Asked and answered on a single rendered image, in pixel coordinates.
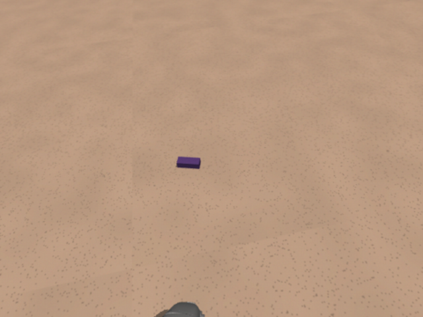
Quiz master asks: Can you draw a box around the small box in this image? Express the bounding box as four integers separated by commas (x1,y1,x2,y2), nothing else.
177,157,201,169

